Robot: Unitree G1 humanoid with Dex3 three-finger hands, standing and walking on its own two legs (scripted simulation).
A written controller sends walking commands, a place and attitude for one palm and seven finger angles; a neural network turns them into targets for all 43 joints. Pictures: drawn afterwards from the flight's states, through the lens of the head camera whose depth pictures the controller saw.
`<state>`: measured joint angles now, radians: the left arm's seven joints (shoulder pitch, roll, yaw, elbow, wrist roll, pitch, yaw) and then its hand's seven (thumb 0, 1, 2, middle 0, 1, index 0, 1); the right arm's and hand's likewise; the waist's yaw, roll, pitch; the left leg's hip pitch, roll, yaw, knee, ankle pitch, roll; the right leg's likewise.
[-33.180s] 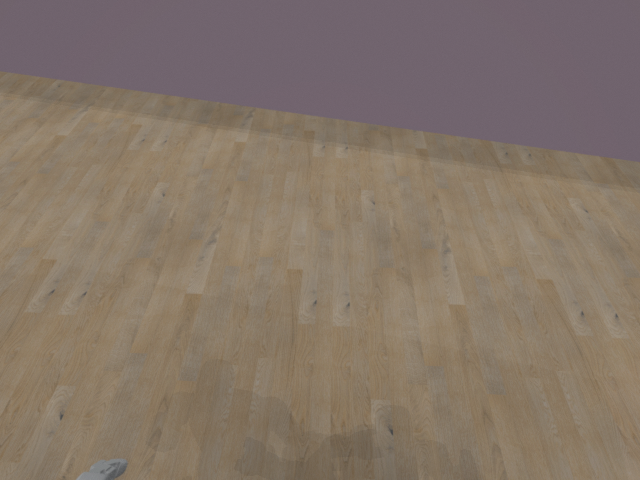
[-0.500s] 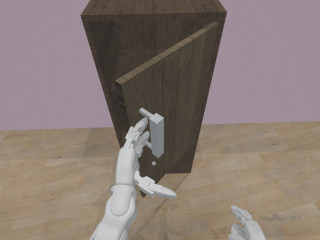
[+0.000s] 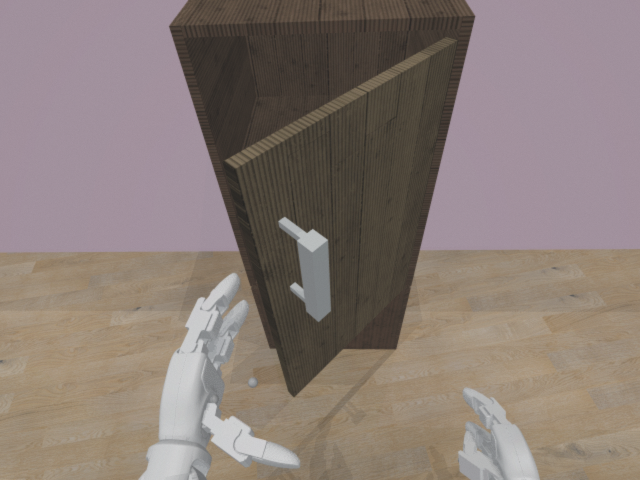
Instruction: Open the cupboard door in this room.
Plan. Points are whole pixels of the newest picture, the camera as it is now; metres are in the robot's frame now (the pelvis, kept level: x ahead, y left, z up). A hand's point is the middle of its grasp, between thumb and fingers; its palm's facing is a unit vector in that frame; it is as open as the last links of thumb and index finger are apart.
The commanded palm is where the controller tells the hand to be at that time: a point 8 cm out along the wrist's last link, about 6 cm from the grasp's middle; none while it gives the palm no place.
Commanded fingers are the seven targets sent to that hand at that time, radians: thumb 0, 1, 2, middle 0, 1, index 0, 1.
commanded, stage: slide the hand sideways off the handle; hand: left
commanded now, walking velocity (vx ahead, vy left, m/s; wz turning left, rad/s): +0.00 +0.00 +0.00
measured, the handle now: (304, 270) +0.35 +0.04 +0.09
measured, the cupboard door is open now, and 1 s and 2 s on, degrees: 46 46 46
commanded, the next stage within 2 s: draw the hand back to the body in 0.06 s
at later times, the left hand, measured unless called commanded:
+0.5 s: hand (192, 390) +0.19 +0.13 +0.12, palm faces +0.02 -1.00 -0.04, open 16.3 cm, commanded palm +0.16 +0.19 +0.13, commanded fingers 0.00 -0.50 0.30 -0.15 -0.30 -0.15 -0.30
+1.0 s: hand (80, 362) +0.20 +0.23 +0.15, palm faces +0.24 -0.92 -0.32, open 13.4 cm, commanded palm +0.15 +0.28 +0.18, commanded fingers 0.00 0.31 0.64 -0.18 -0.30 -0.18 -0.30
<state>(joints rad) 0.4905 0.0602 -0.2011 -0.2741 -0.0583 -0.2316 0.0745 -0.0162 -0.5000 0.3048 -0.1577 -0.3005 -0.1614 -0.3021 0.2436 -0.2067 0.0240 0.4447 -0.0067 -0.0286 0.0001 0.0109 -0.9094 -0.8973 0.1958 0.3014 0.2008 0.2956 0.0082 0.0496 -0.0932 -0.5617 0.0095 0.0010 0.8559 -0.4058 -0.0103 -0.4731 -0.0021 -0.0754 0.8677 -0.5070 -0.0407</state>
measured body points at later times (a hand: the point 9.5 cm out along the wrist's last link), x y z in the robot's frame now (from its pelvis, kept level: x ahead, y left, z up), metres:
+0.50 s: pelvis -0.01 +0.01 +0.00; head -0.01 -0.02 +0.45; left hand +0.18 +0.19 +0.12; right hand +0.17 -0.22 -0.07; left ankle +0.02 +0.13 -0.70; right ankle -0.04 -0.09 -0.70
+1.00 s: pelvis +0.00 +0.03 +0.04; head +0.00 +0.02 +0.49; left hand +0.18 +0.28 +0.17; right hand +0.19 -0.18 -0.04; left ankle +0.02 +0.13 -0.70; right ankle -0.04 -0.09 -0.70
